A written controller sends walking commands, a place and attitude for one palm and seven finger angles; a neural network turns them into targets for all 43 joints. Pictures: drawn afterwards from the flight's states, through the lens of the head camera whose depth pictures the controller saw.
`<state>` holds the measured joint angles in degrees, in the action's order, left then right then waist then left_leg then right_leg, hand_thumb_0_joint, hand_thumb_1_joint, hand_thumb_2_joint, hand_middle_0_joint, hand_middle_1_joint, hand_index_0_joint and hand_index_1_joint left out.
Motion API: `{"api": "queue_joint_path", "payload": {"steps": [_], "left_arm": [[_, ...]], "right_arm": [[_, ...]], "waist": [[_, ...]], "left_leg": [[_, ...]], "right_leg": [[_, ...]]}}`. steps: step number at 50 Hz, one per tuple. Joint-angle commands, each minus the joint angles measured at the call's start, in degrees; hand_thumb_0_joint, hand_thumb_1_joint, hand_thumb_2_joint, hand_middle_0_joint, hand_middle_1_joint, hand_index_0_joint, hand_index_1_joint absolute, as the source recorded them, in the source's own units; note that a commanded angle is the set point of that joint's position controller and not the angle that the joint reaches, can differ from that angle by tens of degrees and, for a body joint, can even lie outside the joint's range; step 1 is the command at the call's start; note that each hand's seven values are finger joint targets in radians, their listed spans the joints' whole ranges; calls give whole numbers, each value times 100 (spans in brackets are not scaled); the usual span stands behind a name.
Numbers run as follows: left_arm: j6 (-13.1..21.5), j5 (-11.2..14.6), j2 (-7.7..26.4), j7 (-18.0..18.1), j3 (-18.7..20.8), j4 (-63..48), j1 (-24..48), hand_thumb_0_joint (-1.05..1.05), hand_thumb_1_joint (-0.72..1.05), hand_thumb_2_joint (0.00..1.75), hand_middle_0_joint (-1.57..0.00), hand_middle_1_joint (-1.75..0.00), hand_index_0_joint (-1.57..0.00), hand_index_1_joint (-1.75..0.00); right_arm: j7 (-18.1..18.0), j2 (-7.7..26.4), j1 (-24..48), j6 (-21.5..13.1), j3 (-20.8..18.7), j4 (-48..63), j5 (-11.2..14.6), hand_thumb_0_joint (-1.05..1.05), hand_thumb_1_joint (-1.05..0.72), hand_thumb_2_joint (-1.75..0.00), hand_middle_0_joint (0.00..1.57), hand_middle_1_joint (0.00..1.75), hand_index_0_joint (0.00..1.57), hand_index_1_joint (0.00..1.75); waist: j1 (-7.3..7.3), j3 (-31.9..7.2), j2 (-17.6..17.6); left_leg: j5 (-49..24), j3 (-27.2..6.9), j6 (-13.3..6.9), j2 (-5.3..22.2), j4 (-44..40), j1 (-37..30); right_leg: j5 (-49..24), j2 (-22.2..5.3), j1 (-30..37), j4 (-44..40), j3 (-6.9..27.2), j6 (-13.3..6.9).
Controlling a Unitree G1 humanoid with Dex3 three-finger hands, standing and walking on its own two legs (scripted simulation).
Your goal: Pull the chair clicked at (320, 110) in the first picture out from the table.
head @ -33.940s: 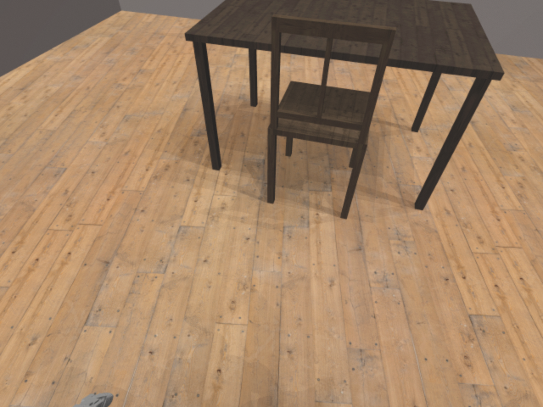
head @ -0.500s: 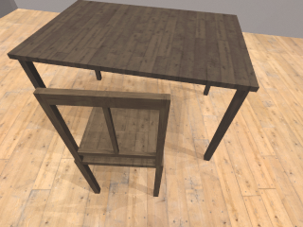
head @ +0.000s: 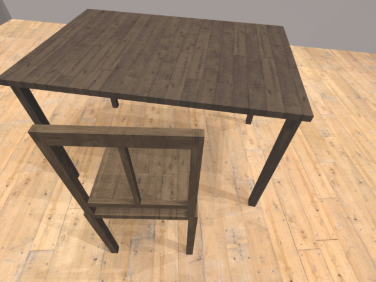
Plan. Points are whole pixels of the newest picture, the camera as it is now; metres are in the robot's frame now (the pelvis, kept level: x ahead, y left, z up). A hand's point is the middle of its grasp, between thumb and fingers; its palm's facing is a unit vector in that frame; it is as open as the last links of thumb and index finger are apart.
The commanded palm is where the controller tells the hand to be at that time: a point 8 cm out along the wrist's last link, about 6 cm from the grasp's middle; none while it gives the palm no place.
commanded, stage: look again from close up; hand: left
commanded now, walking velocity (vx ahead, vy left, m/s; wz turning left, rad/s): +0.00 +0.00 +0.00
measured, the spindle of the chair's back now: (131, 177) +0.40 +0.19 -0.09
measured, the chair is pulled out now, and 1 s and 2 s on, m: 0.18 0.18 0.18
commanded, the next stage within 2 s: shuffle to correct the standing spot in 0.94 s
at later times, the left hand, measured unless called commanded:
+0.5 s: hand out of the picture +0.06 +0.17 -0.18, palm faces +0.01 -0.97 -0.22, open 7.3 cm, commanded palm none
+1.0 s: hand out of the picture +0.02 +0.15 -0.18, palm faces +0.01 -0.99 -0.17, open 7.3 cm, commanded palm none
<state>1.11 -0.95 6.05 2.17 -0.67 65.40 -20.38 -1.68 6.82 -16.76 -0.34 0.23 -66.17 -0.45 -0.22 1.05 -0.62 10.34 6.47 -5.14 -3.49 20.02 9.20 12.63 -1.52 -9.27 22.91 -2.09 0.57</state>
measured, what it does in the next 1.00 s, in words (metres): stands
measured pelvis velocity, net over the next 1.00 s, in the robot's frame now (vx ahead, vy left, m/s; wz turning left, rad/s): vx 0.03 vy -0.02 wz -0.01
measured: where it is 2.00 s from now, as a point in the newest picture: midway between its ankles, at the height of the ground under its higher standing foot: outside the picture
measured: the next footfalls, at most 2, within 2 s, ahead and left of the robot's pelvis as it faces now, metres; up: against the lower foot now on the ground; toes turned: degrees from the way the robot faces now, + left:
none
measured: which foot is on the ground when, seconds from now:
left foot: down 0.00-1.00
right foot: down 0.00-1.00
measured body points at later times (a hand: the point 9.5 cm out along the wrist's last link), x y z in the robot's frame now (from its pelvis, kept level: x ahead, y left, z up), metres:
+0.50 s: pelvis +0.03 -0.01 -0.01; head +0.03 -0.01 +0.44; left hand +0.06 +0.22 -0.16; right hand +0.05 -0.24 -0.17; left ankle +0.01 +0.06 -0.74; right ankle +0.00 -0.12 -0.74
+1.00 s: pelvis +0.03 -0.02 +0.00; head +0.04 -0.01 +0.45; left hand +0.02 +0.20 -0.17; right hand +0.03 -0.24 -0.16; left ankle +0.01 +0.06 -0.74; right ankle +0.00 -0.12 -0.74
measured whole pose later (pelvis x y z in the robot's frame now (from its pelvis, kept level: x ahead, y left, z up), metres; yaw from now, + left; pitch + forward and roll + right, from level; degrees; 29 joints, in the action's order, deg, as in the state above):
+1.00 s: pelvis +0.03 -0.02 +0.00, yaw -1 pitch -1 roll +0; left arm 0.6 -0.4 8.5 2.4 -1.7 62.9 -17.8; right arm -1.8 8.3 -15.3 -1.3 1.1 -65.4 -0.5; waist -0.5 2.0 -1.0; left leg 15.7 6.3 -3.5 -1.7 24.8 8.0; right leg 16.8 0.1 -7.2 25.4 -2.1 -0.8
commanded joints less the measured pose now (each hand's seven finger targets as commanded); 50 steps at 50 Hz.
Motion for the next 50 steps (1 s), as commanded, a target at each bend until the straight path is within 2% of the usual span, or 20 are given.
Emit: {"api": "queue_joint_path", "payload": {"steps": [1, 2, 3, 5, 7, 8, 10, 12, 13, 16, 18, 20, 22, 23, 31, 42, 43, 46, 48, 50], "left_arm": [[101, -24, 765, 182, 43, -297, -286, 0, 90, 90, -20, -30, -20, -30], [68, -45, 738, 129, 69, -400, -230, 0, 90, 90, -20, -30, -20, -30], [44, -31, 820, 75, 66, -452, -316, 0, 90, 90, -20, -30, -20, -30], [59, -40, 678, 63, 55, -504, -381, 0, 90, 90, -20, -30, -20, -30], [115, -17, 605, 69, 16, -522, -269, 0, 90, 90, -20, -30, -20, -30], [105, 1, 598, 59, 16, -552, -188, 0, 90, 90, -20, -30, -20, -30], [110, 12, 593, 82, 10, -560, -148, 0, 90, 90, -20, -30, -20, -30], [116, 24, 628, 103, 24, -567, -151, 0, 90, 90, -20, -30, -20, -30], [102, 39, 645, 100, 25, -568, -131, 0, 90, 90, -20, -30, -20, -30], [79, 38, 713, 128, 47, -587, -114, 0, 90, 90, -20, -30, -20, -30], [48, 42, 756, 122, 53, -623, -61, 0, 90, 90, -20, -30, -20, -30], [44, 34, 791, 122, 65, -642, -29, 0, 90, 90, -20, -30, -20, -30], [33, 31, 830, 121, 67, -651, 7, 0, 90, 90, -20, -30, -20, -30], [17, 42, 838, 114, 66, -657, 22, 0, 90, 90, -20, -30, -20, -30], [30, 39, 927, 97, 63, -635, 52, 0, 90, 90, -20, -30, -20, -30], [35, 36, 877, 87, 37, -506, -24, 0, 90, 90, -20, -30, -20, -30], [28, 47, 855, 83, 32, -483, -50, 0, 90, 90, -20, -30, -20, -30], [24, 38, 830, 83, 27, -442, -60, 0, 90, 90, -20, -30, -20, -30], [17, 45, 812, 74, 18, -423, -92, 0, 90, 90, -20, -30, -20, -30], [22, 33, 784, 79, 21, -396, -126, 0, 90, 90, -20, -30, -20, -30]], "right_arm": [[80, 682, -167, -90, -52, 699, -38, 0, -90, -90, 20, 30, 20, 30], [77, 698, -231, -101, -73, 682, -61, 0, -90, -90, 20, 30, 20, 30], [86, 780, -222, -96, -107, 688, -84, 0, -90, -90, 20, 30, 20, 30], [85, 782, -109, -102, -130, 828, -47, 0, -90, -90, 20, 30, 20, 30], [71, 741, -258, -172, -105, 834, -20, 0, -90, -90, 20, 30, 20, 30], [65, 734, -296, -187, -94, 804, -31, 0, -90, -90, 20, 30, 20, 30], [50, 749, -383, -217, -80, 753, -25, 0, -90, -90, 20, 30, 20, 30], [32, 774, -437, -251, -68, 694, -19, 0, -90, -90, 20, 30, 20, 30], [23, 777, -409, -255, -53, 661, -25, 0, -90, -90, 20, 30, 20, 30], [3, 828, -370, -250, -47, 613, -23, 0, -90, -90, 20, 30, 20, 30], [4, 821, -314, -235, -45, 594, -28, 0, -90, -90, 20, 30, 20, 30], [0, 830, -240, -220, -41, 596, -25, 0, -90, -90, 20, 30, 20, 30], [-4, 831, -222, -217, -35, 559, -25, 0, -90, -90, 20, 30, 20, 30], [-5, 841, -196, -216, -32, 550, -32, 0, -90, -90, 20, 30, 20, 30], [-16, 833, -101, -207, -31, 457, -14, 0, -90, -90, 20, 30, 20, 30], [-24, 777, -136, -208, -20, 277, 10, 0, -90, -90, 20, 30, 20, 30], [-26, 767, -107, -207, -19, 266, 0, 0, -90, -90, 20, 30, 20, 30], [-25, 732, -128, -191, -16, 227, 10, 0, -90, -90, 20, 30, 20, 30], [-23, 723, -143, -195, -7, 200, 5, 0, -90, -90, 20, 30, 20, 30], [-25, 691, -153, -194, -10, 189, 10, 0, -90, -90, 20, 30, 20, 30]], "waist": [[107, 313, 116], [123, 504, 458], [11, 176, 945], [-11, 63, 614], [36, 5, -36], [48, 22, 121], [66, 129, -163], [69, 26, -273], [52, 59, -128], [43, 80, -251], [27, 141, -92], [23, 210, -201], [25, 196, -116], [6, 216, 84], [5, 20, 6], [2, 121, -33], [-9, 129, 66], [0, 275, -15], [-12, 315, 109], [-10, 331, 1]], "left_leg": [[836, -938, 410, 817, 198, 562], [1283, -1073, 349, 830, -46, 822], [1620, -1191, 262, 883, -159, 867], [1531, -1354, 151, 962, -239, 992], [580, -1283, 121, 932, 8, 740], [251, -1225, 116, 937, 17, 588], [-365, -1150, 118, 939, 171, 424], [-1065, -1065, 127, 927, 312, 219], [-1304, -1040, 128, 927, 313, 130], [-1581, -1001, 148, 940, 364, 28], [-1445, -968, 149, 935, 303, 23], [-1339, -951, 163, 925, 307, 52], [-1353, -931, 178, 934, 259, 8], [-1371, -926, 175, 931, 236, -6], [-1292, -872, 210, 957, 226, -179], [-1126, -853, 218, 980, 116, -210], [-1098, -841, 211, 978, 93, -247], [-844, -853, 223, 976, 49, -137], [-776, -850, 212, 969, 3, -128], [-760, -861, 211, 974, 16, -117]], "right_leg": [[905, -592, -635, -146, 549, -318], [1105, -469, -801, 70, 455, -360], [1091, -323, -622, 277, 338, -372], [620, -260, -410, 401, 285, -349], [209, -320, -400, 298, 436, -369], [142, -338, -476, 291, 457, -377], [-121, -339, -516, 307, 476, -347], [-527, -373, -386, 345, 484, -335], [-665, -368, -402, 377, 519, -335], [-873, -385, -320, 390, 514, -317], [-812, -392, -315, 348, 514, -311], [-905, -416, -300, 293, 545, -308], [-951, -422, -249, 269, 556, -308], [-895, -412, -245, 262, 550, -306], [-1172, -469, -71, 96, 610, -302], [-1058, -473, -47, -65, 602, -277], [-1005, -459, -73, -81, 609, -277], [-807, -458, -135, -141, 611, -273], [-702, -447, -164, -165, 613, -272], [-719, -461, -181, -184, 622, -271]]}}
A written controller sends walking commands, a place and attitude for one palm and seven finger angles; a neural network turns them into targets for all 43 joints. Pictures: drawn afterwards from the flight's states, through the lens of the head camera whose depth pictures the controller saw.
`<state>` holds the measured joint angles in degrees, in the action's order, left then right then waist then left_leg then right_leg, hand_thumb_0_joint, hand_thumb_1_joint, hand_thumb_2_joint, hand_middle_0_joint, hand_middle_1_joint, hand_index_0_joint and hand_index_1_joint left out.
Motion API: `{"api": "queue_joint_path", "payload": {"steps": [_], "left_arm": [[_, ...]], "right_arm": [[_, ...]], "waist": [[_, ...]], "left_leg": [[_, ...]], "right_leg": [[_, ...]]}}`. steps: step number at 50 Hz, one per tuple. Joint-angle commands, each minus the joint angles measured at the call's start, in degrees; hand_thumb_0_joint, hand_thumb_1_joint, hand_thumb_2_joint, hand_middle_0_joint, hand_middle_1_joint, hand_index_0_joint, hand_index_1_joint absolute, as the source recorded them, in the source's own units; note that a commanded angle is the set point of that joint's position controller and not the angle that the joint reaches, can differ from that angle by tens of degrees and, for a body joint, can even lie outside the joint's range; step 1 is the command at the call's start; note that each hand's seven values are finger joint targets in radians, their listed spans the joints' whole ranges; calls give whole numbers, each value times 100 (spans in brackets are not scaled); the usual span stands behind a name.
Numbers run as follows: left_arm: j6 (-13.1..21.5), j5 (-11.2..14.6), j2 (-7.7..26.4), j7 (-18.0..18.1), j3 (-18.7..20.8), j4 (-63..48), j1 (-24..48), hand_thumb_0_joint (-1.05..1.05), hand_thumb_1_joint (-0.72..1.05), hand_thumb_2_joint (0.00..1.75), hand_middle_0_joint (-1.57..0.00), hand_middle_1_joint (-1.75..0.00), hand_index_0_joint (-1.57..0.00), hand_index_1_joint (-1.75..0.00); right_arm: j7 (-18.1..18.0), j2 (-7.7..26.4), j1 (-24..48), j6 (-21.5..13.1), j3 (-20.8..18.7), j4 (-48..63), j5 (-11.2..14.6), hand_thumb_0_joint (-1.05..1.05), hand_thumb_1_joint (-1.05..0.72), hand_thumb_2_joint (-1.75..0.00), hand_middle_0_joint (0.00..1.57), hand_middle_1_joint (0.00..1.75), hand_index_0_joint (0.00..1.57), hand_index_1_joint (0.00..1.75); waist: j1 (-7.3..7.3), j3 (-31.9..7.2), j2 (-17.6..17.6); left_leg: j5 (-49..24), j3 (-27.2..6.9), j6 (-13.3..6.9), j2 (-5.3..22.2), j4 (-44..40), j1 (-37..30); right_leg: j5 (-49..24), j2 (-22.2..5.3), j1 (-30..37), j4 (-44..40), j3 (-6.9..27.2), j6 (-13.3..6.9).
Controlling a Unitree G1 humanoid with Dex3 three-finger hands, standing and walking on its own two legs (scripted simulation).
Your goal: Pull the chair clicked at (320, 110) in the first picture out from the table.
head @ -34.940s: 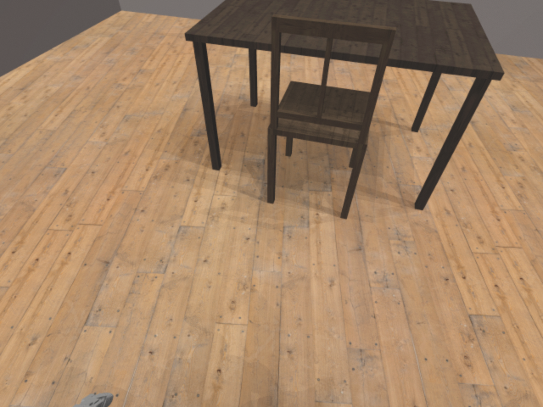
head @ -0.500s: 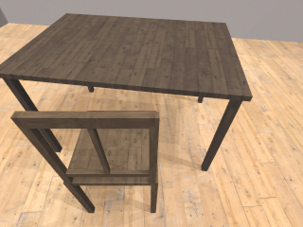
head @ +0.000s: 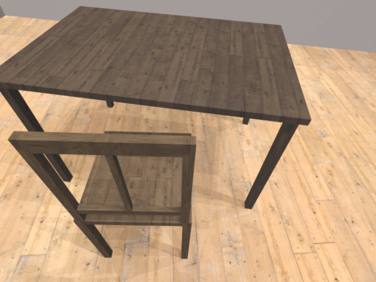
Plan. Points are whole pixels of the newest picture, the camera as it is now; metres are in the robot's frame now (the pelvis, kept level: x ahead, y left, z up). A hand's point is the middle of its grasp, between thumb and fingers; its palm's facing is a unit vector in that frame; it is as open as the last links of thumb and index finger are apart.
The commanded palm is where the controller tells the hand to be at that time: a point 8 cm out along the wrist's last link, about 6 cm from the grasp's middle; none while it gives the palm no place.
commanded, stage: shuffle to correct the standing spot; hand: left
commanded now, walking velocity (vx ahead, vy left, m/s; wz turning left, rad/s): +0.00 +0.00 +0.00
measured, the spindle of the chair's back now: (121, 184) +0.37 +0.21 -0.08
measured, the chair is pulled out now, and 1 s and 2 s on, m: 0.18 0.18 0.18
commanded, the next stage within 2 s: come to a stop and stand still in 0.20 s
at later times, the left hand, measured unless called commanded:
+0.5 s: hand out of the picture -0.03 +0.18 -0.18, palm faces +0.00 -0.98 -0.22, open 7.3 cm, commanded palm none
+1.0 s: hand out of the picture -0.05 +0.15 -0.17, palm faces +0.02 -0.99 -0.15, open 7.3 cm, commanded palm none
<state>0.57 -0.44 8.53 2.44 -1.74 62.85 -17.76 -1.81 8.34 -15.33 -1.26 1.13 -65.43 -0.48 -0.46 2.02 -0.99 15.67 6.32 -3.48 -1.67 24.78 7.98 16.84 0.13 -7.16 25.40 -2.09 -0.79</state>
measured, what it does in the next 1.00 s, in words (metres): stands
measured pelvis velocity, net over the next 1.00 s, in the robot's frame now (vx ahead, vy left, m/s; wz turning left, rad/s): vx -0.02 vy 0.01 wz -0.01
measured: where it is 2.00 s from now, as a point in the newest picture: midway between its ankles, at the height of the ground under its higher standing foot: outside the picture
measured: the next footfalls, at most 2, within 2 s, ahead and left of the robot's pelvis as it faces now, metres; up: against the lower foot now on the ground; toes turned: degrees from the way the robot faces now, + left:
none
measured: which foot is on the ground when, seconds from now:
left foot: down 0.00-1.00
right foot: down 0.00-1.00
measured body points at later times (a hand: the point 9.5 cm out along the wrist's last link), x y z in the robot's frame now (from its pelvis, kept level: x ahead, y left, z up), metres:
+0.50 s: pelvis -0.05 +0.00 -0.01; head -0.04 +0.00 +0.44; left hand -0.03 +0.23 -0.16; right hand -0.02 -0.23 -0.16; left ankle -0.02 +0.07 -0.74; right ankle -0.03 -0.11 -0.74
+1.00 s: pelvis -0.02 +0.01 +0.00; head +0.00 +0.00 +0.45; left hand -0.05 +0.21 -0.16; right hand -0.04 -0.19 -0.16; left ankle -0.02 +0.07 -0.74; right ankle -0.05 -0.11 -0.74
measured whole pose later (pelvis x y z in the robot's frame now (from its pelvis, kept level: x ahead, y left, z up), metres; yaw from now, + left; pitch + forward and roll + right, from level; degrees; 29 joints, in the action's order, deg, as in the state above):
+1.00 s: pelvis -0.02 +0.01 +0.00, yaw -1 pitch +0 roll +0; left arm 0.6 -0.5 5.9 2.4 -1.5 64.0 -20.5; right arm -2.0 5.7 -18.0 -1.5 0.9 -65.8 -0.5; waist -0.1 1.9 0.1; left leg 13.7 6.9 -4.2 -2.1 24.3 10.7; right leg 16.0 -0.1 -9.2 25.5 -1.7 -0.5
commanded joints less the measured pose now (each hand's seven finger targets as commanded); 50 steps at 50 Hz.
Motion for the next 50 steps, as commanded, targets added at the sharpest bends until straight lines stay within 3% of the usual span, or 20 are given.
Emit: {"api": "queue_joint_path", "payload": {"steps": [1, 3, 5, 9, 15, 18, 20, 22, 24, 26, 27, 29, 31, 33, 36, 39, 42, 44, 50], "left_arm": [[80, -16, 534, 50, 119, -128, -400, 0, 90, 90, -20, -30, -20, -30], [64, -8, 534, 48, 122, -137, -390, 0, 90, 90, -20, -30, -20, -30], [48, -14, 600, 74, 155, -209, -399, 0, 90, 90, -20, -30, -20, -30], [-21, -18, 678, 101, 250, -375, -383, 0, 90, 90, -20, -30, -20, -30], [-121, -51, 706, 92, 342, -629, -297, 0, 90, 90, -20, -30, -20, -30], [-100, -77, 649, 73, 300, -670, -265, 0, 90, 90, -20, -30, -20, -30], [-81, -94, 760, 49, 282, -739, -87, 0, 90, 90, -20, -30, -20, -30], [-86, -98, 884, 14, 309, -791, 91, 0, 90, 90, -20, -30, -20, -30], [-97, -99, 937, 3, 326, -832, 237, 0, 90, 90, -20, -30, -20, -30], [-96, -87, 914, -16, 339, -846, 286, 0, 90, 90, -20, -30, -20, -30], [-94, -81, 851, -31, 333, -831, 236, 0, 90, 90, -20, -30, -20, -30], [-102, -87, 646, -62, 300, -775, 15, 0, 90, 90, -20, -30, -20, -30], [-103, -124, 466, -82, 268, -676, -200, 0, 90, 90, -20, -30, -20, -30], [-123, -135, 351, -92, 240, -567, -342, 0, 90, 90, -20, -30, -20, -30], [-114, -118, 289, -74, 232, -435, -489, 0, 90, 90, -20, -30, -20, -30], [-11, -80, 269, -41, 193, -338, -469, 0, 90, 90, -20, -30, -20, -30], [83, -34, 283, 1, 163, -183, -519, 0, 90, 90, -20, -30, -20, -30], [100, -13, 231, 26, 138, -152, -523, 0, 90, 90, -20, -30, -20, -30], [108, -16, 226, 65, 124, -43, -680, 0, 90, 90, -20, -30, -20, -30]], "right_arm": [[-12, 539, -318, -100, -96, 105, 17, 0, -90, -90, 20, 30, 20, 30], [-13, 537, -271, -99, -114, 107, 16, 0, -90, -90, 20, 30, 20, 30], [-24, 546, -254, -91, -140, 178, 34, 0, -90, -90, 20, 30, 20, 30], [-50, 649, -215, -21, -247, 321, 23, 0, -90, -90, 20, 30, 20, 30], [-20, 801, 13, 123, -393, 666, -13, 0, -90, -90, 20, 30, 20, 30], [33, 668, 49, 113, -387, 752, -19, 0, -90, -90, 20, 30, 20, 30], [84, 566, 18, 160, -371, 765, -28, 0, -90, -90, 20, 30, 20, 30], [123, 505, -183, 230, -352, 691, -67, 0, -90, -90, 20, 30, 20, 30], [143, 464, -442, 253, -332, 568, -100, 0, -90, -90, 20, 30, 20, 30], [155, 420, -680, 202, -296, 462, -113, 0, -90, -90, 20, 30, 20, 30], [148, 440, -710, 162, -279, 450, -121, 0, -90, -90, 20, 30, 20, 30], [119, 575, -560, 96, -277, 473, -126, 0, -90, -90, 20, 30, 20, 30], [87, 730, -442, 48, -288, 527, -92, 0, -90, -90, 20, 30, 20, 30], [53, 722, -329, 15, -284, 525, -53, 0, -90, -90, 20, 30, 20, 30], [27, 651, -343, -5, -264, 477, -30, 0, -90, -90, 20, 30, 20, 30], [7, 463, -553, -69, -208, 348, 1, 0, -90, -90, 20, 30, 20, 30], [-4, 384, -730, -123, -184, 235, 24, 0, -90, -90, 20, 30, 20, 30], [-16, 346, -780, -132, -161, 145, 32, 0, -90, -90, 20, 30, 20, 30], [-34, 255, -733, -143, -119, 2, 46, 0, -90, -90, 20, 30, 20, 30]], "waist": [[15, 232, -16], [7, 300, 113], [-3, 238, 21], [-9, -52, 169], [-38, -136, 236], [-36, -264, -31], [55, -35, -438], [161, 200, -687], [257, 300, -782], [295, 369, -485], [247, 415, -250], [87, 613, 662], [-36, 598, 885], [-132, 586, 865], [-153, 413, 630], [-84, 365, 233], [31, -21, -309], [68, -13, -284], [59, 18, -4]], "left_leg": [[-1253, -844, 47, 796, -469, 1], [-1349, -850, 46, 800, -498, 27], [-1850, -847, 59, 847, -376, 7], [-2576, -819, 42, 966, -102, -149], [-2298, -1039, -95, 1152, 48, 254], [-615, -940, -51, 942, -43, 520], [709, -730, 115, 562, 141, 705], [898, -561, 208, 357, 450, 482], [739, -415, 241, 277, 690, 153], [771, -506, 193, 347, 380, 91], [971, -683, 144, 443, 22, 308], [1863, -1309, -13, 842, -907, 930], [2390, -1875, -207, 1266, -1535, 1413], [2250, -1922, -311, 1366, -1674, 1641], [1914, -1735, -290, 1285, -1558, 1518], [708, -1446, -147, 1018, -1088, 990], [-603, -1000, -13, 794, -562, 303], [-1176, -889, 8, 785, -463, 85], [-1611, -826, 17, 826, -421, -111]], "right_leg": [[-1141, -627, -389, -444, 632, -135], [-1191, -624, -471, -416, 660, -138], [-1628, -677, -501, -252, 696, -140], [-1925, -684, -614, 153, 677, -161], [-1367, -585, -824, 575, 580, -172], [-562, -656, -758, 187, 794, -221], [789, -904, -1177, -470, 1256, -347], [2314, -1072, -1824, -1168, 1560, -428], [2668, -1068, -2233, -1446, 1490, -393], [2393, -842, -2253, -1136, 1169, -317], [2138, -664, -2034, -829, 948, -261], [1585, -260, -1587, -108, 462, -158], [722, -48, -1017, 629, 21, -89], [478, -74, -737, 933, -16, -71], [288, -187, -559, 727, 69, -28], [-235, -402, -524, -209, 378, -68], [-841, -574, -505, -336, 615, -166], [-1123, -598, -550, -362, 631, -162], [-1297, -592, -516, -400, 615, -128]]}}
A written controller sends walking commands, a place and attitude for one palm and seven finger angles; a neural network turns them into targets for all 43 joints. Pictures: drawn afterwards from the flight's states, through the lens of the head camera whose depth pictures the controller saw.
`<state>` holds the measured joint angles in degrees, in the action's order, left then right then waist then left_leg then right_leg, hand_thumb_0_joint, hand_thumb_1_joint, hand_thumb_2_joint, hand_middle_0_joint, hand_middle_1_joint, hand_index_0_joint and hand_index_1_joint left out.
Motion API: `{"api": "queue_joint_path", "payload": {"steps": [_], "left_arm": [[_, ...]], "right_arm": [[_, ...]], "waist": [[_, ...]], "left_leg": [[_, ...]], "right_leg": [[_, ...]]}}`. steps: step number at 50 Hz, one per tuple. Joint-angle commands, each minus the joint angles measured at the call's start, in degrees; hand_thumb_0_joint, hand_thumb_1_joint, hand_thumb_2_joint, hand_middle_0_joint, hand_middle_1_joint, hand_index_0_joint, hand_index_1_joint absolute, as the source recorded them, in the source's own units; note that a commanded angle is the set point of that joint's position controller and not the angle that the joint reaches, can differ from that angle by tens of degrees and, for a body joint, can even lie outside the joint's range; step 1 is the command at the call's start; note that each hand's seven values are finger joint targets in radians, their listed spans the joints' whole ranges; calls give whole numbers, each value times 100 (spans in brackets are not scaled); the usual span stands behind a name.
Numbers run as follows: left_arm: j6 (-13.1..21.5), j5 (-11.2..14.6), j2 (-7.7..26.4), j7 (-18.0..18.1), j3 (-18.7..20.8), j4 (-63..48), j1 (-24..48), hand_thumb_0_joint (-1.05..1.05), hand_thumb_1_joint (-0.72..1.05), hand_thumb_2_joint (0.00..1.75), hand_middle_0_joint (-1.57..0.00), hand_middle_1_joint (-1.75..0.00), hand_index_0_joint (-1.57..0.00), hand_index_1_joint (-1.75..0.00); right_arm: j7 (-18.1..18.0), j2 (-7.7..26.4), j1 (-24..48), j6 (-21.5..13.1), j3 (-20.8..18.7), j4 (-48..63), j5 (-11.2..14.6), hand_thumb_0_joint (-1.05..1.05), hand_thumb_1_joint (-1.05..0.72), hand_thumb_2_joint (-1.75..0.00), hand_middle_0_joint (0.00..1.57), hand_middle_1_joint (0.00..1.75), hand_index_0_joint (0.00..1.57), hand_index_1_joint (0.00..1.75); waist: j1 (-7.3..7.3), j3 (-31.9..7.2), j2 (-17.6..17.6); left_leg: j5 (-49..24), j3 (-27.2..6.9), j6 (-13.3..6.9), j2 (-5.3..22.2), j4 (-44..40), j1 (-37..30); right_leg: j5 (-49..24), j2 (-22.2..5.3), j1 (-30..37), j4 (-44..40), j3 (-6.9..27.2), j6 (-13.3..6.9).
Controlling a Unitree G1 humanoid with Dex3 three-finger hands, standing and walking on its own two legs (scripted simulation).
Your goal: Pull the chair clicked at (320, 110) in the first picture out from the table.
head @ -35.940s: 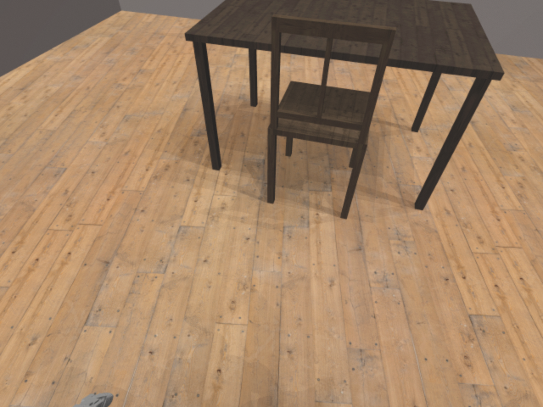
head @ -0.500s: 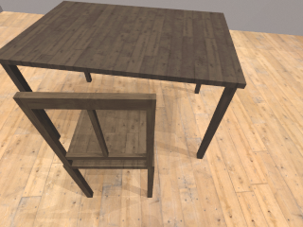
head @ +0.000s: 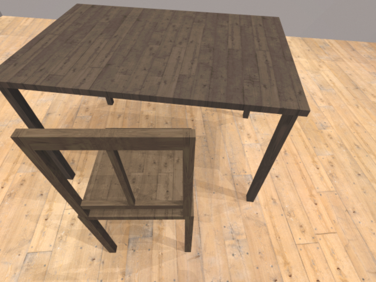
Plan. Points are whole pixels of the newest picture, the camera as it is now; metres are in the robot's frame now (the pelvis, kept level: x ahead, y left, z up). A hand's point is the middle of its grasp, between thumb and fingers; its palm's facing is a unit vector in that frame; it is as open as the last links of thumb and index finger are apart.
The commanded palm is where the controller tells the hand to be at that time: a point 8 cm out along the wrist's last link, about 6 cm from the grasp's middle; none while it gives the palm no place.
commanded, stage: come to a stop and stand still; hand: left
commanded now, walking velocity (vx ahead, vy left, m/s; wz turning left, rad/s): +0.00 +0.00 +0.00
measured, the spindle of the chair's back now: (123, 179) +0.39 +0.21 -0.08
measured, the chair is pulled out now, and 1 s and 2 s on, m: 0.18 0.18 0.18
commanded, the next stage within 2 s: look again from close up in 0.32 s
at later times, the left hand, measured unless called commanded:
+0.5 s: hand out of the picture -0.01 +0.15 -0.18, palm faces +0.03 -0.98 -0.17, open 7.3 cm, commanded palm none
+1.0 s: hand out of the picture +0.03 +0.17 -0.18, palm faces +0.03 -0.98 -0.19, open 7.3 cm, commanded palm none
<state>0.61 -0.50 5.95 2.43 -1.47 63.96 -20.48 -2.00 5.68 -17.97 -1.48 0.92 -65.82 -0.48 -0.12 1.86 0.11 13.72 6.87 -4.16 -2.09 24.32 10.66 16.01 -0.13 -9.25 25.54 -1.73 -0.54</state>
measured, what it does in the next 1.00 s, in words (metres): stands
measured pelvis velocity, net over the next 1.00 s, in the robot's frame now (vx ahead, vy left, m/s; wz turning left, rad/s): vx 0.02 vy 0.00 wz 0.01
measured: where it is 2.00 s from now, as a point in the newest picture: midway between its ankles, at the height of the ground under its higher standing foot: outside the picture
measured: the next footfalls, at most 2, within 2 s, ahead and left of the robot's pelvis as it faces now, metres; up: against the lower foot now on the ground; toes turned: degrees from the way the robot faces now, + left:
none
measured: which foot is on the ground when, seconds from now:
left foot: down 0.00-1.00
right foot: down 0.00-1.00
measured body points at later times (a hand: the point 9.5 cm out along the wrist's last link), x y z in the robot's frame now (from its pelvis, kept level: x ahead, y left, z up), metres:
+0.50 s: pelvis +0.01 -0.01 +0.00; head +0.02 -0.01 +0.45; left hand -0.01 +0.20 -0.16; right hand +0.00 -0.22 -0.16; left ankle +0.00 +0.07 -0.74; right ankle -0.03 -0.11 -0.74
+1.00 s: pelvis +0.02 +0.00 +0.00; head +0.03 +0.00 +0.44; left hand +0.03 +0.22 -0.16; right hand +0.04 -0.23 -0.16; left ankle +0.00 +0.07 -0.74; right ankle -0.03 -0.11 -0.74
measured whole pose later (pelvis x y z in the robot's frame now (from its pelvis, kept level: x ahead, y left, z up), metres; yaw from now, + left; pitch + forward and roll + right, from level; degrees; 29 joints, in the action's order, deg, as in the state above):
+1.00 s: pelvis +0.02 +0.00 +0.00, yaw +1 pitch -1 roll +0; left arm 0.4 -0.5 9.7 2.6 -1.3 60.2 -16.2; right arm -1.6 9.3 -14.7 -1.2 1.1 -62.7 -0.8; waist -0.3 1.5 -1.1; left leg 17.1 6.0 -3.8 -2.0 28.1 10.6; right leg 19.3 -0.2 -8.6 28.5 -2.4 -0.8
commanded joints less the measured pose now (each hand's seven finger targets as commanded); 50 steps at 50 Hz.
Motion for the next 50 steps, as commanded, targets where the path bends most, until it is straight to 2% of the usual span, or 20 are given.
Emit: {"api": "queue_joint_path", "payload": {"steps": [1, 3, 7, 9, 13, 20, 21, 22, 23, 24, 27, 28, 32, 33, 36, 37, 38, 42, 43, 50], "left_arm": [[103, -10, 471, 68, 93, -137, -443, 0, 90, 90, -20, -30, -20, -30], [86, -7, 442, 70, 77, -112, -449, 0, 90, 90, -20, -30, -20, -30], [104, -10, 447, 82, 92, -103, -507, 0, 90, 90, -20, -30, -20, -30], [93, -2, 443, 83, 95, -120, -488, 0, 90, 90, -20, -30, -20, -30], [86, 6, 467, 76, 93, -127, -467, 0, 90, 90, -20, -30, -20, -30], [83, 0, 473, 70, 97, -145, -458, 0, 90, 90, -20, -30, -20, -30], [242, -137, 775, 240, 128, -9, -514, 0, 90, 90, -20, -30, -20, -30], [253, -34, 881, 191, 157, -286, -369, 0, 90, 90, -20, -30, -20, -30], [201, -22, 966, 100, 141, -429, -90, 0, 90, 90, -20, -30, -20, -30], [210, -13, 869, 80, 141, -456, -50, 0, 90, 90, -20, -30, -20, -30], [221, -11, 720, 67, 112, -499, -33, 0, 90, 90, -20, -30, -20, -30], [186, -5, 735, 51, 109, -537, -17, 0, 90, 90, -20, -30, -20, -30], [140, -15, 710, 62, 111, -546, 24, 0, 90, 90, -20, -30, -20, -30], [111, -14, 726, 47, 104, -560, 51, 0, 90, 90, -20, -30, -20, -30], [93, -25, 762, 59, 123, -580, 38, 0, 90, 90, -20, -30, -20, -30], [96, -19, 786, 63, 123, -569, 16, 0, 90, 90, -20, -30, -20, -30], [80, -3, 800, 53, 117, -575, 7, 0, 90, 90, -20, -30, -20, -30], [84, -13, 866, 69, 138, -589, 13, 0, 90, 90, -20, -30, -20, -30], [61, -2, 862, 61, 135, -590, 42, 0, 90, 90, -20, -30, -20, -30], [43, -10, 911, 53, 137, -536, 34, 0, 90, 90, -20, -30, -20, -30]], "right_arm": [[-20, 512, -469, -122, -87, 3, 45, 0, -90, -90, 20, 30, 20, 30], [-24, 482, -393, -98, -85, -19, 46, 0, -90, -90, 20, 30, 20, 30], [-39, 491, -434, -116, -74, -32, 41, 0, -90, -90, 20, 30, 20, 30], [-44, 480, -394, -108, -67, -34, 37, 0, -90, -90, 20, 30, 20, 30], [-50, 495, -391, -111, -62, -24, 38, 0, -90, -90, 20, 30, 20, 30], [-42, 527, -377, -91, -51, -24, 34, 0, -90, -90, 20, 30, 20, 30], [28, 878, 89, -111, -65, 466, 44, 0, -90, -90, 20, 30, 20, 30], [59, 660, -114, -36, -68, 585, -10, 0, -90, -90, 20, 30, 20, 30], [91, 695, 20, 17, -111, 559, -58, 0, -90, -90, 20, 30, 20, 30], [88, 738, -134, 24, -117, 590, -76, 0, -90, -90, 20, 30, 20, 30], [80, 763, -211, -23, -117, 639, -44, 0, -90, -90, 20, 30, 20, 30], [75, 803, -209, -22, -113, 646, -52, 0, -90, -90, 20, 30, 20, 30], [70, 858, -157, -42, -113, 664, -27, 0, -90, -90, 20, 30, 20, 30], [72, 880, -137, -40, -105, 650, -38, 0, -90, -90, 20, 30, 20, 30], [69, 898, -109, -57, -99, 629, -28, 0, -90, -90, 20, 30, 20, 30], [65, 912, -97, -70, -94, 602, -26, 0, -90, -90, 20, 30, 20, 30], [60, 935, -89, -75, -86, 580, -35, 0, -90, -90, 20, 30, 20, 30], [43, 934, -37, -86, -91, 536, -20, 0, -90, -90, 20, 30, 20, 30], [39, 949, 8, -84, -92, 530, -31, 0, -90, -90, 20, 30, 20, 30], [18, 947, 93, -77, -87, 449, -19, 0, -90, -90, 20, 30, 20, 30]], "waist": [[17, 33, -177], [1, 320, -24], [2, 112, -91], [-11, 284, 29], [-15, 231, 101], [-19, 336, -79], [-62, 529, -49], [114, 212, 0], [61, 329, 489], [116, 143, 310], [128, -75, -11], [89, -121, 208], [65, 199, -302], [43, 281, -138], [21, 339, -313], [4, 227, -318], [-10, 149, -111], [-19, 13, -267], [-23, 74, -4], [-39, 77, 13]], "left_leg": [[-1468, -892, 83, 874, -370, -405], [-1351, -879, 86, 856, -426, -301], [-1660, -895, 84, 877, -379, -460], [-1607, -892, 97, 866, -415, -367], [-1653, -893, 93, 863, -445, -396], [-1382, -911, 107, 872, -505, -349], [-2341, -826, 295, 888, 669, 300], [-250, -890, 276, 712, 389, 229], [137, -808, 264, 587, 155, 227], [131, -903, 236, 610, 218, 338], [-448, -1043, 132, 721, 174, 265], [-405, -1046, 104, 730, 97, 255], [-500, -1089, 75, 758, 2, 369], [-511, -1109, 62, 761, -97, 372], [-642, -1109, 58, 757, -134, 366], [-854, -1086, 53, 759, -106, 248], [-1006, -1073, 48, 768, -139, 145], [-1284, -1009, 68, 770, -57, 3], [-1348, -1008, 68, 766, -108, -39], [-1441, -987, 82, 795, -122, -123]], "right_leg": [[-1253, -566, -289, -420, 576, -155], [-1167, -563, -394, -489, 584, -160], [-1375, -581, -245, -456, 579, -162], [-1307, -572, -281, -485, 583, -166], [-1306, -569, -192, -519, 582, -167], [-1164, -579, -243, -582, 580, -167], [-3019, -812, -362, -460, 611, -46], [-1649, -953, -323, -476, 760, -281], [-508, -820, -488, -476, 787, -404], [121, -708, -488, -452, 736, -413], [-377, -591, -386, -184, 632, -383], [-288, -556, -340, -150, 620, -378], [-319, -488, -425, -94, 538, -300], [-285, -459, -462, -76, 536, -290], [-391, -457, -414, -70, 521, -250], [-559, -484, -343, -56, 512, -239], [-632, -480, -325, -20, 513, -239], [-978, -545, -191, -51, 524, -221], [-961, -521, -240, -32, 527, -225], [-1037, -541, -193, -143, 518, -184]]}}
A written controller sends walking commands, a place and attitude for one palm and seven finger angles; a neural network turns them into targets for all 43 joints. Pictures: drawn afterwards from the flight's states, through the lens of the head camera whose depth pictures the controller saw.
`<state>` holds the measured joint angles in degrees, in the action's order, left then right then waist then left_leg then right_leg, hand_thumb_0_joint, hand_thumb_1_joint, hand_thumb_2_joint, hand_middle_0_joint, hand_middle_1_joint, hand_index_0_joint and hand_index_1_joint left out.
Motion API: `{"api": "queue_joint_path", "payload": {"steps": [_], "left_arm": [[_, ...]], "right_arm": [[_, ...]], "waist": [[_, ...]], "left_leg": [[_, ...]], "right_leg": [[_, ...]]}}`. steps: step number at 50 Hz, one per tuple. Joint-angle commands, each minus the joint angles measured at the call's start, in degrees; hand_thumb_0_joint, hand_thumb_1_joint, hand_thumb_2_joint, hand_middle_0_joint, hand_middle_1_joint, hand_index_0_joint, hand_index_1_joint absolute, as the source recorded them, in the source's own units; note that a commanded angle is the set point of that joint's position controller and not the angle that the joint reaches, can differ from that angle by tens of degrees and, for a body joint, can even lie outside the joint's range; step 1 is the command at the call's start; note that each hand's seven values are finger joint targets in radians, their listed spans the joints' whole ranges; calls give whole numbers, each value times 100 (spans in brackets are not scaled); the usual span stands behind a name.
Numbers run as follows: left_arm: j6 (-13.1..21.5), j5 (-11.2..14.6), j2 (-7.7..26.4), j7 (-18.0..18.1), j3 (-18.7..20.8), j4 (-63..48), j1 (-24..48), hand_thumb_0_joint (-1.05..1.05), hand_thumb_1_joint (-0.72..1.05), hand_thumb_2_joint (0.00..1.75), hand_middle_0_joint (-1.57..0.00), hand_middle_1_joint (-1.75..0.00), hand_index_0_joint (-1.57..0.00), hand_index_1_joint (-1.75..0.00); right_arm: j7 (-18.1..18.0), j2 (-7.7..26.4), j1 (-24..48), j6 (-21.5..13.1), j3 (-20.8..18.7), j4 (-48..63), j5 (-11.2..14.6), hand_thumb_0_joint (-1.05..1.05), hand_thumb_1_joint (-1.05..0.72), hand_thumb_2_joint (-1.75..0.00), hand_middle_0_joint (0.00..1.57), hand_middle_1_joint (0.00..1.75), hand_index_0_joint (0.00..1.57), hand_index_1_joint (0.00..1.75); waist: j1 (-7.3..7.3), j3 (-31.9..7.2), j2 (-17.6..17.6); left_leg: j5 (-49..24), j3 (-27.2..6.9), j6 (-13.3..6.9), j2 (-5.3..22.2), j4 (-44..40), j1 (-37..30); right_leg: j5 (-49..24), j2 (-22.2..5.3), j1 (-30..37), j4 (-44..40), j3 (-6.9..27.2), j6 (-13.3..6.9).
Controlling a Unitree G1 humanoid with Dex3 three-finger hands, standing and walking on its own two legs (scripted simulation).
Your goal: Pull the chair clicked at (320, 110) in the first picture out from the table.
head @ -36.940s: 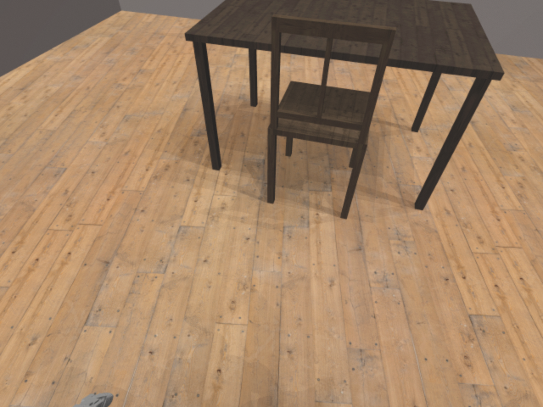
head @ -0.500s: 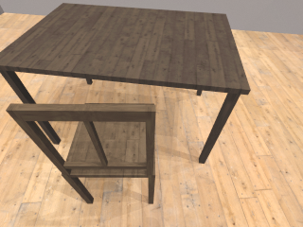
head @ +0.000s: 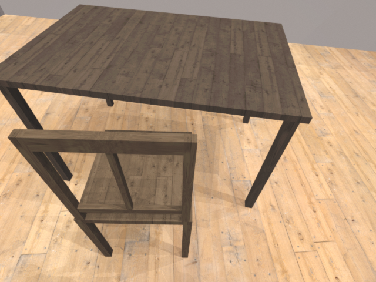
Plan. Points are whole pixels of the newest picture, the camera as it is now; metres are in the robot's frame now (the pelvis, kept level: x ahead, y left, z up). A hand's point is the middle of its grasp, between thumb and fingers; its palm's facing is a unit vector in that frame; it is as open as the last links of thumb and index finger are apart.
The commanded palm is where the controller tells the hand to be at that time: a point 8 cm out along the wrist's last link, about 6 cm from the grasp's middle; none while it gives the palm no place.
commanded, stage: look again from close up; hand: left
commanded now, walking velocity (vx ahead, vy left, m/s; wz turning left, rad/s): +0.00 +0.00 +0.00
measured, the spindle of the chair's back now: (121, 183) +0.37 +0.21 -0.08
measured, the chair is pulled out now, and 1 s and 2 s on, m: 0.18 0.18 0.18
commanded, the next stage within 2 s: shuffle to correct the standing spot in 0.18 s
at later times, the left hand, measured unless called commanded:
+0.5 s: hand out of the picture -0.01 +0.18 -0.18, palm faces +0.00 -0.98 -0.19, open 7.3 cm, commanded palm none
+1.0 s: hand out of the picture -0.06 +0.16 -0.17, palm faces +0.06 -0.98 -0.17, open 7.3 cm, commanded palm none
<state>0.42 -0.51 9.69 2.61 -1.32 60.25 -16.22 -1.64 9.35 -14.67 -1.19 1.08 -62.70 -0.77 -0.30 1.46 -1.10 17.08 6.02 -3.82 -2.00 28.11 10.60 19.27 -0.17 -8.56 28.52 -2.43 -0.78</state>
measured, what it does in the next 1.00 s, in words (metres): lifts its left foot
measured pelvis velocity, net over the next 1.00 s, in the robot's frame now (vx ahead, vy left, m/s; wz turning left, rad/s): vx -0.06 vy -0.01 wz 0.00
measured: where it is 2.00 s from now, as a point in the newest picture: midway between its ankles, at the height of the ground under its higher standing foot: outside the picture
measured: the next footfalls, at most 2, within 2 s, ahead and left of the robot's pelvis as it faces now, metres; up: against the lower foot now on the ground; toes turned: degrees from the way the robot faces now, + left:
left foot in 1.04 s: -0.06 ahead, +0.11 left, +0.00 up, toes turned +3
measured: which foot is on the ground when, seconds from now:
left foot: down 0.00-0.70, up 0.72-1.00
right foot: down 0.00-1.00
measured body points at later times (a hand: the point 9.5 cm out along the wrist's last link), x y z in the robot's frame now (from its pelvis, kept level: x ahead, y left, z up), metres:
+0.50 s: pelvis -0.02 +0.00 +0.00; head +0.01 +0.02 +0.45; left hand -0.01 +0.23 -0.16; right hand +0.01 -0.23 -0.15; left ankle -0.02 +0.07 -0.74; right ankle -0.04 -0.11 -0.74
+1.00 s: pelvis -0.06 -0.01 +0.01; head -0.04 +0.01 +0.45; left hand -0.07 +0.22 -0.15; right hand -0.03 -0.25 -0.14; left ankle -0.11 +0.11 -0.72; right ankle -0.05 -0.11 -0.74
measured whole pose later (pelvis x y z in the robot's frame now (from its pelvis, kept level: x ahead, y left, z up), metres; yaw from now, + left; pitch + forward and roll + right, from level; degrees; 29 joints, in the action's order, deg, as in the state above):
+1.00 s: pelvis -0.06 -0.01 +0.01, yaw +0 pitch +2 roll +1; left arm 0.7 -1.7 9.6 1.4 0.6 57.0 -18.7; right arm -0.4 10.8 -15.0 1.2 -1.7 -60.6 -0.8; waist -2.9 0.6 -2.9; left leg 21.6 2.7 0.9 0.3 34.8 14.1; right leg 12.7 -0.9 -15.4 25.9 -2.5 -1.5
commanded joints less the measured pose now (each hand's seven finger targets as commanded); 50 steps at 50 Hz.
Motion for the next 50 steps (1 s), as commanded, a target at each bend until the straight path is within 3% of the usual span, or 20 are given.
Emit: {"api": "queue_joint_path", "payload": {"steps": [1, 14, 20, 24, 26, 29, 31, 32, 33, 34, 35, 36, 37, 38, 40, 41, 43, 46, 48, 50], "left_arm": [[69, -13, 541, 35, 117, -145, -414, 0, 90, 90, -20, -30, -20, -30], [62, -15, 488, 24, 104, 19, -480, 0, 90, 90, -20, -30, -20, -30], [-13, -15, 626, 73, 203, -167, -458, 0, 90, 90, -20, -30, -20, -30], [-89, -26, 640, 74, 267, -340, -388, 0, 90, 90, -20, -30, -20, -30], [-128, -35, 627, 70, 287, -406, -320, 0, 90, 90, -20, -30, -20, -30], [-226, -48, 596, 64, 330, -493, -291, 0, 90, 90, -20, -30, -20, -30], [-244, -65, 494, 56, 320, -451, -447, 0, 90, 90, -20, -30, -20, -30], [-221, -85, 439, 42, 309, -416, -563, 0, 90, 90, -20, -30, -20, -30], [-178, -115, 437, 28, 285, -384, -635, 0, 90, 90, -20, -30, -20, -30], [-121, -151, 558, 21, 273, -409, -547, 0, 90, 90, -20, -30, -20, -30], [-88, -146, 836, -1, 292, -489, -382, 0, 90, 90, -20, -30, -20, -30], [-96, -115, 1133, 10, 366, -647, -141, 0, 90, 90, -20, -30, -20, -30], [-93, -111, 1096, 31, 389, -748, 71, 0, 90, 90, -20, -30, -20, -30], [-82, -111, 1039, 34, 385, -784, 230, 0, 90, 90, -20, -30, -20, -30], [15, -98, 981, 1, 408, -800, 153, 0, 90, 90, -20, -30, -20, -30], [65, -93, 977, -25, 410, -748, -63, 0, 90, 90, -20, -30, -20, -30], [106, -108, 1017, -52, 442, -648, -380, 0, 90, 90, -20, -30, -20, -30], [110, -155, 1100, -37, 494, -552, -686, 0, 90, 90, -20, -30, -20, -30], [101, -137, 1081, -30, 484, -478, -675, 0, 90, 90, -20, -30, -20, -30], [75, -86, 978, -7, 456, -479, -452, 0, 90, 90, -20, -30, -20, -30]], "right_arm": [[-18, 573, -224, -112, -107, 119, 16, 0, -90, -90, 20, 30, 20, 30], [-37, 563, -168, -116, -114, -41, 28, 0, -90, -90, 20, 30, 20, 30], [-81, 667, -127, -64, -226, 126, 46, 0, -90, -90, 20, 30, 20, 30], [-92, 782, -51, 22, -338, 300, 25, 0, -90, -90, 20, 30, 20, 30], [-75, 833, -24, 56, -378, 385, 17, 0, -90, -90, 20, 30, 20, 30], [-38, 898, 175, 112, -429, 548, -15, 0, -90, -90, 20, 30, 20, 30], [-7, 854, 344, 128, -432, 632, -38, 0, -90, -90, 20, 30, 20, 30], [18, 829, 442, 136, -428, 680, -33, 0, -90, -90, 20, 30, 20, 30], [45, 772, 521, 149, -416, 726, -13, 0, -90, -90, 20, 30, 20, 30], [79, 622, 491, 186, -409, 756, 10, 0, -90, -90, 20, 30, 20, 30], [106, 472, 385, 263, -396, 779, 19, 0, -90, -90, 20, 30, 20, 30], [137, 502, 305, 344, -415, 720, -15, 0, -90, -90, 20, 30, 20, 30], [170, 604, 373, 395, -449, 682, -61, 0, -90, -90, 20, 30, 20, 30], [177, 590, 162, 397, -453, 610, -76, 0, -90, -90, 20, 30, 20, 30], [216, 522, -128, 276, -414, 483, -77, 0, -90, -90, 20, 30, 20, 30], [223, 491, -112, 220, -402, 473, -64, 0, -90, -90, 20, 30, 20, 30], [215, 451, 113, 165, -392, 545, -27, 0, -90, -90, 20, 30, 20, 30], [178, 341, 185, 88, -316, 640, -7, 0, -90, -90, 20, 30, 20, 30], [126, 219, 26, 52, -272, 537, 25, 0, -90, -90, 20, 30, 20, 30], [82, 178, -466, -23, -213, 332, 53, 0, -90, -90, 20, 30, 20, 30]], "waist": [[-19, 37, 107], [-30, 156, 39], [-30, -51, 143], [-27, -232, 373], [-32, -237, 537], [-79, -83, 673], [-178, -190, 510], [-250, -241, 339], [-295, -199, 11], [-221, 15, -554], [-78, 186, -1191], [-81, 321, -1582], [-97, 613, -1576], [70, 635, -1290], [92, 409, -748], [-14, 239, -634], [-208, 224, -399], [-374, -135, -494], [-297, -287, -578], [-71, -555, -503]], "left_leg": [[-1856, -897, 43, 793, -503, -202], [-1837, -868, 49, 817, -648, -315], [-3222, -883, 40, 991, -401, -518], [-3611, -1018, -126, 1238, -335, -630], [-3711, -1219, -283, 1441, -429, -493], [-3411, -1526, -605, 1822, -658, 134], [-2202, -1464, -630, 1794, -750, 579], [-1253, -1372, -496, 1622, -704, 850], [-185, -1195, -296, 1321, -581, 1149], [869, -848, 13, 703, -149, 1278], [1187, -516, 273, 218, 502, 1250], [982, -351, 372, 104, 1526, 1008], [945, -550, 362, 184, 2298, 1075], [787, -596, 367, 198, 2635, 1142], [392, -539, 376, 247, 2603, 1376], [350, -446, 401, 227, 2434, 1462], [527, -345, 463, 266, 1958, 1656], [752, -275, 463, 222, 1025, 1486], [541, -202, 472, 147, 174, 933], [-355, -198, 430, 121, -948, -112]], "right_leg": [[-1448, -554, -235, -449, 594, -153], [-1456, -567, -240, -603, 602, -107], [-2198, -613, -409, -138, 614, -102], [-1603, -473, -682, 250, 478, -53], [-693, -371, -793, 578, 344, -23], [640, -286, -846, 1368, 247, 4], [648, -340, -563, 1342, 314, -8], [258, -353, -297, 929, 330, -3], [-119, -404, -93, 327, 447, -14], [380, -749, -433, -506, 1062, -134], [1760, -1364, -1012, -1392, 2020, -455], [3100, -1884, -1710, -2237, 2662, -754], [3039, -1891, -2154, -2452, 2760, -825], [2703, -1827, -2105, -2387, 2581, -837], [1507, -1468, -1380, -1956, 1907, -731], [1099, -1373, -936, -1815, 1771, -737], [613, -1476, -357, -1738, 1750, -881], [-730, -1573, 351, -1339, 1816, -1063], [-1745, -1479, 358, -933, 1560, -960], [-2009, -1077, 27, -418, 1103, -594]]}}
